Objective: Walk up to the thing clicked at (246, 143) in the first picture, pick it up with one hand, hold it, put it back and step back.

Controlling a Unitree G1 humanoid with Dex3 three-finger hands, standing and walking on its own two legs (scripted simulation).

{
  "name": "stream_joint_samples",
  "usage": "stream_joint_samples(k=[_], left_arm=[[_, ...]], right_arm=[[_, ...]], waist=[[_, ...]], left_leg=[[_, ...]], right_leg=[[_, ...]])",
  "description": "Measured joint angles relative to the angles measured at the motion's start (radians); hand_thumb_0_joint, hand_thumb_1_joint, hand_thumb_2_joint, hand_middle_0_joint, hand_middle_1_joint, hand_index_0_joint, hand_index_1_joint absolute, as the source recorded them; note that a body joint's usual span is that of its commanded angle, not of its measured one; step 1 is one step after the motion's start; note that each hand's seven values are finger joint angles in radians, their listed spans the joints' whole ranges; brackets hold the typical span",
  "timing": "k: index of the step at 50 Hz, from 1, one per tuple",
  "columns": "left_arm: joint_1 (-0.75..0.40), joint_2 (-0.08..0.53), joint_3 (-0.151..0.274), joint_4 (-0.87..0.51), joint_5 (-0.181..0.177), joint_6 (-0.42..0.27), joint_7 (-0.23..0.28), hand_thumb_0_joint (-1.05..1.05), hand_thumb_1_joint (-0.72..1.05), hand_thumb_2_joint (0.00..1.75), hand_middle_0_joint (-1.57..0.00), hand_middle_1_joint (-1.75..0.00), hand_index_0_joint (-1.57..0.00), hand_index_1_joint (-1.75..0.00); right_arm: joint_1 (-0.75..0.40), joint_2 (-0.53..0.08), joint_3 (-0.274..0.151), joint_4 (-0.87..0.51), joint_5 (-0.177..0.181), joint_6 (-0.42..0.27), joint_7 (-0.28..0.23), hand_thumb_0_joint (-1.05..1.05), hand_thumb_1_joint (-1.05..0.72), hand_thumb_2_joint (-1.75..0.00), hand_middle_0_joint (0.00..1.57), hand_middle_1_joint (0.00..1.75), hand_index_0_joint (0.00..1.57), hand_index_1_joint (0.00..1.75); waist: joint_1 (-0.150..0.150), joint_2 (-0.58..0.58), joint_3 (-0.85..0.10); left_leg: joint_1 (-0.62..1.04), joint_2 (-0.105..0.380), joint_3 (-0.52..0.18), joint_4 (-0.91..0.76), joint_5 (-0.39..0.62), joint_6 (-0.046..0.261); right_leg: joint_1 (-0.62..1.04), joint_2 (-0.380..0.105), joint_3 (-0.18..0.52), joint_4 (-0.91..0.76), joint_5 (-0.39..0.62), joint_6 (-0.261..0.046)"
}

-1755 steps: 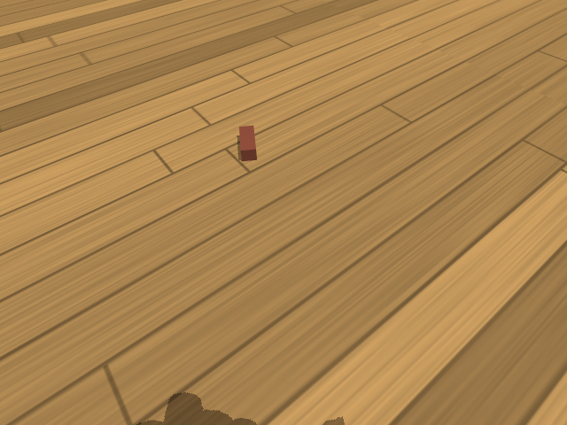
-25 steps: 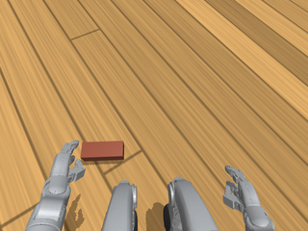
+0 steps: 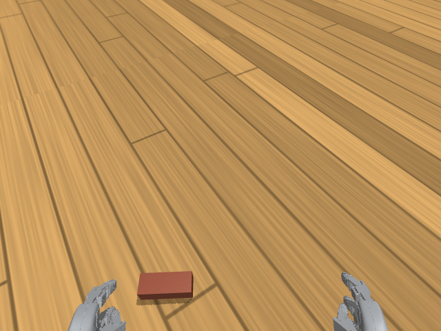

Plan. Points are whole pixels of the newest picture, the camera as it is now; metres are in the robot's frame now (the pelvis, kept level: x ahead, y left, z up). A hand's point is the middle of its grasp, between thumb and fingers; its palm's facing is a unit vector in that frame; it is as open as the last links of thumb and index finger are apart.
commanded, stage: home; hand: left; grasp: from above
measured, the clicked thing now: (166, 285) +0.43 +0.22 -0.68
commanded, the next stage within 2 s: none
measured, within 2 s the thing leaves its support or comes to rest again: neither
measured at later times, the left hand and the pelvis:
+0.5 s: hand out of the picture +0.16 +0.18 -0.05, palm faces +0.05 -0.98 -0.19, open 7.4 cm; pelvis +0.00 +0.00 +0.01, yaw +1 degrees
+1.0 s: hand out of the picture +0.16 +0.18 -0.04, palm faces +0.05 -0.98 -0.20, open 7.4 cm; pelvis +0.00 +0.00 +0.00, yaw +0 degrees
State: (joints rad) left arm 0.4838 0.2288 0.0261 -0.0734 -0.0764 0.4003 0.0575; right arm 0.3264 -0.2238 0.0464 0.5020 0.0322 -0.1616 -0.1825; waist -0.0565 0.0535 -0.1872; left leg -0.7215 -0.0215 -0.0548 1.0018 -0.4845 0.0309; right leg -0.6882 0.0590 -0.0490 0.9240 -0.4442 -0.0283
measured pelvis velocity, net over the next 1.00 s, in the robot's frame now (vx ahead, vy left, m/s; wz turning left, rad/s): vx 0.00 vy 0.00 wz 0.01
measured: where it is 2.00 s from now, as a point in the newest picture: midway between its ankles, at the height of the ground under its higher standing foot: outside the picture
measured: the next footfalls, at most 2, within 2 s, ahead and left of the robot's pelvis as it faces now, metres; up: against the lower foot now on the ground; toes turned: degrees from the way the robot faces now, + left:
none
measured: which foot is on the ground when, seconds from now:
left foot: down 0.00-1.00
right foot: down 0.00-1.00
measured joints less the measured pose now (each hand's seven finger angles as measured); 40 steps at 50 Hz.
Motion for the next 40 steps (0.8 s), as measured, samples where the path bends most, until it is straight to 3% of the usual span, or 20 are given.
stream_joint_samples(k=[15, 40], left_arm=[[0.011, 0.002, -0.006, -0.008, 0.015, 0.021, -0.039, 0.01, 0.91, 0.90, -0.20, -0.30, -0.20, -0.30], [0.011, 0.007, -0.004, -0.018, 0.012, 0.009, -0.040, 0.01, 0.91, 0.90, -0.19, -0.30, -0.20, -0.30]], right_arm=[[-0.040, 0.001, 0.003, 0.000, -0.016, -0.064, -0.004, 0.01, -0.90, -0.90, 0.21, 0.30, 0.20, 0.30], [-0.008, 0.001, -0.003, 0.033, -0.017, -0.064, 0.002, 0.01, -0.90, -0.90, 0.21, 0.30, 0.20, 0.30]], waist=[[0.026, -0.013, 0.015], [0.022, -0.008, 0.024]], left_leg=[[0.059, -0.007, -0.010, -0.024, 0.003, -0.001], [0.052, -0.007, 0.003, -0.022, 0.002, 0.003]], right_leg=[[0.062, -0.007, -0.008, -0.022, -0.003, -0.001], [0.050, -0.007, 0.004, -0.015, -0.003, 0.003]])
